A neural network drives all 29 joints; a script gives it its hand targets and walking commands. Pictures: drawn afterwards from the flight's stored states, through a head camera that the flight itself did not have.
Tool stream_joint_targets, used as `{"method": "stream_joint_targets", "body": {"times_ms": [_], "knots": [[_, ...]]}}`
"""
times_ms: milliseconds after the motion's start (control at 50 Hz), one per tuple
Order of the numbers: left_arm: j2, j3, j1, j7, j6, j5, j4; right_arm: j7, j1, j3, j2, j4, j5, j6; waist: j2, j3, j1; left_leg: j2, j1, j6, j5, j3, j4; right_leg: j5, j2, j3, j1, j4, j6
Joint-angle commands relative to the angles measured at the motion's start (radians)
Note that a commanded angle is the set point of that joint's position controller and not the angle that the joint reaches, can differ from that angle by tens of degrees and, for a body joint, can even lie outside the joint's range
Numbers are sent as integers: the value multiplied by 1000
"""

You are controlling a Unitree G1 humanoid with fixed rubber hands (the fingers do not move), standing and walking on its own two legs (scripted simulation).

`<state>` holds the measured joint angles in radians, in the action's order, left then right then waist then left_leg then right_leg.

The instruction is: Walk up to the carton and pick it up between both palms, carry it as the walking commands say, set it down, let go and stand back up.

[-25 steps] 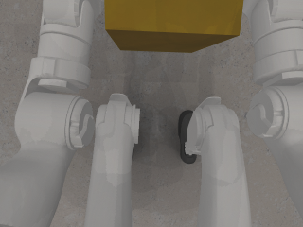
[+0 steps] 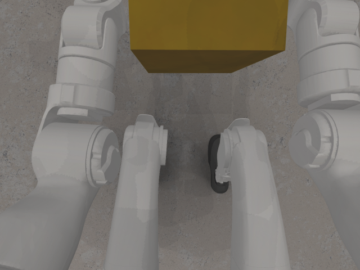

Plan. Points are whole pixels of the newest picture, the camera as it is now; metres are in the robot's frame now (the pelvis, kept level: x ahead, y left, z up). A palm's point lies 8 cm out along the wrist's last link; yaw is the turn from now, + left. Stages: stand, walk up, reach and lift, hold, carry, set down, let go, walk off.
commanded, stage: reach and lift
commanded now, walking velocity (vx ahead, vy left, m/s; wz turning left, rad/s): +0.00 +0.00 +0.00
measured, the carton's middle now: (197, 3) +0.56 +0.02 -0.12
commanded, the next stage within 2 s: none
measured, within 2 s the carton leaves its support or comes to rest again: neither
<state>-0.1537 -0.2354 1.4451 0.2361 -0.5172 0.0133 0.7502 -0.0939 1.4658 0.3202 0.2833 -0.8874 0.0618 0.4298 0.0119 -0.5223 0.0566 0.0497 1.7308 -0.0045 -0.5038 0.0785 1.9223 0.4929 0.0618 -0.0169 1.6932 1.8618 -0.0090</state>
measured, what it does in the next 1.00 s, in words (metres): rises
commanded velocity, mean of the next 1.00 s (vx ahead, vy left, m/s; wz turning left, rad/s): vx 0.00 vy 0.00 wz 0.00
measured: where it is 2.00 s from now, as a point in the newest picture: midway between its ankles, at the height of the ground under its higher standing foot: (184, 174)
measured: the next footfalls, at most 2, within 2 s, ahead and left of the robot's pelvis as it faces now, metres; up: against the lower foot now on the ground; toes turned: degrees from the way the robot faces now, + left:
none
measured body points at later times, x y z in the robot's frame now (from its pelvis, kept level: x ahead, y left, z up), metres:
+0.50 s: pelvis -0.01 +0.00 +0.05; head +0.29 +0.04 +0.38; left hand +0.54 +0.16 +0.00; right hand +0.56 -0.14 +0.00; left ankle +0.15 +0.11 -0.44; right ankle +0.16 -0.13 -0.44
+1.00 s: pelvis +0.00 +0.00 +0.11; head +0.26 +0.04 +0.47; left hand +0.51 +0.16 +0.07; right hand +0.54 -0.14 +0.08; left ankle +0.15 +0.11 -0.44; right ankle +0.16 -0.13 -0.44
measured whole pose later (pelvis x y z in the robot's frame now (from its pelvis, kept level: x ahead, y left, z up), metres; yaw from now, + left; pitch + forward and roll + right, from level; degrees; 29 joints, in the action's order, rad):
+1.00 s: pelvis +0.00 +0.00 +0.11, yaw +2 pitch +9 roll -4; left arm -0.08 -0.24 1.24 0.23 -0.54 -0.01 0.67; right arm -0.08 1.24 0.35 0.21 -0.79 0.03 0.45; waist 0.01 -0.52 0.02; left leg 0.05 1.26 -0.01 -0.43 0.10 1.54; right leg 0.42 0.06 -0.01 1.22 1.47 -0.01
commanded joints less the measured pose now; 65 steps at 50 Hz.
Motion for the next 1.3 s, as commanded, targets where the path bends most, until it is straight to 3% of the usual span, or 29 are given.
{"method": "stream_joint_targets", "body": {"times_ms": [0,120,140,180,240,320,420,440,460,480,580,620,660,720,740,760,780,800,900,960,980,1020,1060,1120,1160,1180,1220,1240,1280], "knots": [[1268,405,753,-372,54,155,-344,307,662,-346,-1313,287,63,9,14,2479,-96,101,-865,-34,261,-88,-313,-238,126,-27,-619,-244,-12],[1269,399,720,-358,47,147,-348,296,727,-415,-1308,382,104,9,-6,2569,-30,106,-948,-25,296,-81,-344,-244,139,-10,-671,-267,-10],[1252,380,719,-360,43,141,-300,300,737,-384,-1247,339,76,11,-10,2449,-74,96,-912,-23,234,-63,-362,-188,122,-13,-612,-289,-11],[1289,425,731,-352,40,155,-359,307,760,-416,-1262,391,96,7,14,2530,-62,101,-1008,-29,221,-44,-381,-193,132,-23,-623,-277,-20],[1323,390,666,-364,37,117,-255,317,627,-337,-1294,237,38,15,39,2395,-100,104,-938,-37,163,-71,-412,-123,119,-16,-614,-344,-20],[1338,382,667,-366,31,119,-266,330,693,-359,-1319,315,57,13,25,2404,-54,99,-997,-30,148,-56,-461,-125,121,-14,-631,-360,-16],[1339,439,637,-364,32,154,-314,327,667,-440,-1307,368,94,17,-4,2540,-72,97,-1085,-28,252,-53,-473,-210,121,-6,-750,-392,-9],[1297,412,641,-361,34,142,-335,323,690,-459,-1324,390,109,23,-15,2536,-21,96,-1040,-20,231,-56,-467,-186,118,10,-760,-389,-10],[1313,444,649,-355,31,156,-356,329,674,-445,-1291,369,116,22,12,2528,-66,94,-1107,-26,233,-44,-483,-192,121,-4,-723,-389,-8],[1318,439,651,-363,34,161,-340,319,715,-466,-1301,427,122,9,1,2544,-37,100,-1068,-26,246,-71,-478,-187,116,18,-794,-418,-13],[1284,434,651,-362,39,145,-327,321,587,-402,-1315,262,61,28,-5,2375,-104,85,-1051,-25,156,-36,-535,-131,112,10,-731,-460,-8],[1324,447,583,-359,38,131,-325,325,594,-436,-1326,340,79,14,1,2470,-61,96,-1133,-28,207,-50,-545,-155,120,13,-784,-477,-12],[1361,462,588,-362,30,140,-287,328,571,-391,-1301,281,58,12,45,2383,-115,84,-1140,-34,134,-19,-587,-118,108,10,-745,-495,-16],[1365,479,542,-367,38,156,-321,319,606,-473,-1333,413,97,7,2,2498,-64,92,-1174,-29,254,-41,-581,-202,114,23,-853,-513,-12],[1349,478,553,-366,34,155,-304,318,587,-440,-1294,381,87,6,29,2448,-98,88,-1169,-34,210,-41,-590,-178,112,20,-849,-522,-12],[1336,453,569,-369,39,149,-302,318,598,-443,-1319,348,86,10,7,2407,-62,85,-1135,-25,207,-49,-610,-157,102,41,-886,-554,-11],[1360,523,595,-367,44,178,-409,321,610,-499,-1335,427,116,6,35,2548,-74,88,-1227,-26,249,-21,-613,-226,111,31,-906,-528,-10],[1294,463,607,-363,50,139,-358,320,556,-468,-1340,323,89,18,-14,2428,-69,82,-1147,-23,204,-33,-621,-171,104,34,-880,-545,-2],[1355,481,522,-367,44,140,-305,320,580,-477,-1309,399,81,2,28,2407,-78,81,-1209,-25,183,-24,-669,-148,97,43,-907,-592,-9],[1347,472,538,-369,53,124,-308,336,485,-428,-1345,274,47,9,38,2303,-87,71,-1218,-27,135,-11,-712,-118,93,42,-877,-623,-15],[1366,484,511,-367,57,125,-337,339,503,-464,-1343,362,70,-5,35,2364,-65,77,-1255,-29,191,-22,-704,-157,100,35,-914,-619,-17],[1390,492,478,-363,52,151,-312,337,508,-472,-1341,379,83,-3,39,2375,-98,77,-1329,-26,237,9,-720,-209,97,32,-903,-623,-13],[1403,514,429,-370,56,142,-326,337,495,-511,-1346,429,92,-9,48,2421,-63,78,-1341,-29,288,-16,-730,-240,100,40,-972,-641,-15],[1404,543,444,-363,59,139,-380,344,407,-490,-1349,372,55,-6,32,2421,-120,72,-1391,-32,269,17,-759,-231,92,39,-970,-682,-21],[1377,539,481,-372,65,145,-381,341,425,-494,-1346,391,74,-10,61,2348,-102,67,-1359,-28,218,-7,-771,-194,85,54,-1017,-702,-18],[1406,569,474,-373,59,165,-391,334,407,-491,-1361,389,65,-6,48,2358,-144,71,-1405,-26,252,19,-795,-231,83,43,-1012,-706,-15],[1412,552,461,-368,53,148,-364,340,485,-521,-1336,441,85,-11,52,2350,-95,68,-1407,-28,193,18,-823,-182,84,49,-1033,-731,-18],[1414,548,424,-372,49,153,-328,338,448,-518,-1335,414,68,-10,12,2307,-124,64,-1386,-23,198,40,-833,-190,83,41,-1025,-733,-17],[1397,519,413,-378,57,123,-305,344,444,-508,-1353,400,57,-10,8,2262,-95,66,-1365,-17,181,19,-845,-158,82,49,-1038,-754,-12]]}}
